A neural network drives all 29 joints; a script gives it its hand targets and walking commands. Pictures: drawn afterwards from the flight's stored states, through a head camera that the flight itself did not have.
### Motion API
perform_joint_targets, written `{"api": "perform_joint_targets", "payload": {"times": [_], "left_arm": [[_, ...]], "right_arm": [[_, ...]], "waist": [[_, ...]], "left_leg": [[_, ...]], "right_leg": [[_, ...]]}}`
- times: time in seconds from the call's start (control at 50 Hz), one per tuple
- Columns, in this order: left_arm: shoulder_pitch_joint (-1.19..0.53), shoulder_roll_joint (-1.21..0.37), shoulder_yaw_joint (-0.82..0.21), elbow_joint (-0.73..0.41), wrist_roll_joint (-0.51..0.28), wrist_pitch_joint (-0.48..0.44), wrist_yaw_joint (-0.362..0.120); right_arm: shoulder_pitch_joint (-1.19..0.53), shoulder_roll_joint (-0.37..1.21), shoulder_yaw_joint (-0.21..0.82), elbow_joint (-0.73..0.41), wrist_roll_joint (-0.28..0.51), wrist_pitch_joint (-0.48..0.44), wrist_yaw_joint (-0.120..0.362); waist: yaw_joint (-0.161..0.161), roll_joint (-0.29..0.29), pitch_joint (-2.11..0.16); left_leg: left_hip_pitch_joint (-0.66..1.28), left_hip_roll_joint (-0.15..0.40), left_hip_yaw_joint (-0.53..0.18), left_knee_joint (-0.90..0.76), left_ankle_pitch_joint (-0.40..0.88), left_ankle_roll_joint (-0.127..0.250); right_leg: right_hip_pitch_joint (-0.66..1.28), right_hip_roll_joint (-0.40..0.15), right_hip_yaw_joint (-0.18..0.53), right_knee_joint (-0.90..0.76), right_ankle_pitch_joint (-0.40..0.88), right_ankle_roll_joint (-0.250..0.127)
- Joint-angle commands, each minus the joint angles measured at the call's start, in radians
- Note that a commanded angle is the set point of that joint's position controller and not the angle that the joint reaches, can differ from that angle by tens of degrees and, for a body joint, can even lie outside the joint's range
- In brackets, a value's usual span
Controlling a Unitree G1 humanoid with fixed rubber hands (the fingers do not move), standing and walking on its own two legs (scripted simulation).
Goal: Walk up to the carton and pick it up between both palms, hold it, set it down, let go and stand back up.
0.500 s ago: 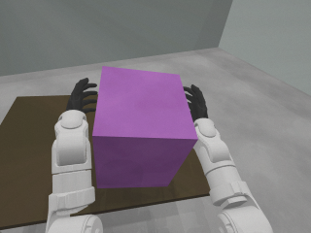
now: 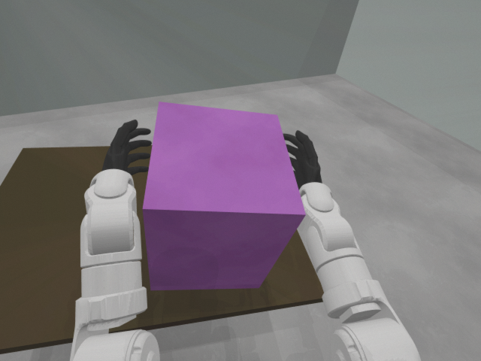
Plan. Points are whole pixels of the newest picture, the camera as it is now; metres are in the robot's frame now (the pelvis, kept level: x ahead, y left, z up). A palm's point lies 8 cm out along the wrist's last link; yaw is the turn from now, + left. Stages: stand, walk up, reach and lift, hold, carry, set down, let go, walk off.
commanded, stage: hold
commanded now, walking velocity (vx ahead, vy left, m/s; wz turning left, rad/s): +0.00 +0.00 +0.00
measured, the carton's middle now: (213, 203) +0.37 +0.02 +0.11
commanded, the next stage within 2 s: set down in 1.76 s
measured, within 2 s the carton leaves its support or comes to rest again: neither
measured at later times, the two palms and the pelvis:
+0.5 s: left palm (112, 171) +0.36 +0.17 +0.19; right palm (300, 179) +0.36 -0.12 +0.17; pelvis +0.00 +0.01 +0.00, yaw +0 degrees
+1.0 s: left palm (115, 171) +0.35 +0.17 +0.19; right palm (302, 179) +0.36 -0.12 +0.17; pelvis +0.00 +0.01 +0.00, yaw +0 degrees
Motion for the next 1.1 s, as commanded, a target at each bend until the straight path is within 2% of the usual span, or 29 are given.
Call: {"api": "perform_joint_targets", "payload": {"times": [0.0,0.04,0.08,0.12,0.2,0.22,0.24,0.48,0.68,1.08], "left_arm": [[-0.452,-0.403,-0.357,-0.046,-0.123,-0.037,-0.120],[-0.455,-0.402,-0.341,-0.023,-0.113,-0.034,-0.120],[-0.451,-0.413,-0.357,-0.053,-0.118,-0.034,-0.121],[-0.454,-0.411,-0.355,-0.052,-0.122,-0.035,-0.118],[-0.436,-0.408,-0.351,-0.050,-0.117,-0.032,-0.119],[-0.465,-0.394,-0.339,-0.056,-0.119,-0.032,-0.110],[-0.460,-0.410,-0.356,-0.052,-0.129,-0.029,-0.106],[-0.449,-0.425,-0.385,-0.073,-0.144,-0.027,-0.100],[-0.436,-0.423,-0.392,-0.096,-0.141,-0.021,-0.097],[-0.453,-0.418,-0.370,-0.068,-0.140,-0.024,-0.104]], "right_arm": [[-0.647,0.413,0.325,-0.251,0.035,-0.065,0.080],[-0.646,0.409,0.316,-0.226,0.029,-0.059,0.081],[-0.635,0.414,0.316,-0.244,0.033,-0.064,0.083],[-0.644,0.408,0.324,-0.247,0.040,-0.066,0.084],[-0.638,0.403,0.323,-0.251,0.039,-0.065,0.082],[-0.632,0.406,0.351,-0.214,0.056,-0.053,0.086],[-0.644,0.416,0.345,-0.231,0.056,-0.056,0.088],[-0.632,0.400,0.338,-0.250,0.057,-0.052,0.087],[-0.624,0.391,0.348,-0.264,0.066,-0.050,0.090],[-0.637,0.413,0.346,-0.251,0.059,-0.043,0.084]], "waist": [[-0.019,0.082,-0.321],[-0.008,0.088,-0.280],[-0.019,0.094,-0.312],[-0.015,0.098,-0.312],[-0.014,0.095,-0.308],[0.020,0.122,-0.285],[0.005,0.103,-0.297],[-0.017,0.102,-0.315],[-0.013,0.113,-0.314],[-0.007,0.093,-0.308]], "left_leg": [[0.134,-0.032,0.021,-0.007,0.128,0.024],[0.131,-0.031,0.022,-0.016,0.111,0.024],[0.142,-0.031,0.020,-0.010,0.133,0.020],[0.151,-0.028,0.016,-0.001,0.169,0.017],[0.145,-0.029,0.018,-0.007,0.144,0.018],[0.124,-0.026,0.012,-0.008,0.128,0.013],[0.131,-0.020,0.014,-0.012,0.115,0.014],[0.155,-0.016,0.003,0.003,0.165,0.000],[0.167,-0.013,0.000,0.010,0.199,-0.008],[0.136,-0.021,0.008,-0.005,0.135,0.008]], "right_leg": [[-0.014,0.008,-0.013,-0.037,0.158,0.074],[-0.035,0.008,-0.013,-0.042,0.129,0.073],[-0.029,0.009,-0.013,-0.039,0.149,0.072],[-0.023,0.010,-0.012,-0.035,0.171,0.070],[-0.026,0.010,-0.013,-0.038,0.148,0.070],[-0.022,-0.012,0.002,-0.047,0.123,0.071],[-0.035,-0.004,-0.002,-0.043,0.118,0.075],[-0.031,0.008,-0.011,-0.042,0.135,0.070],[-0.033,0.012,-0.013,-0.043,0.137,0.063],[-0.016,0.000,-0.002,-0.043,0.152,0.075]]}}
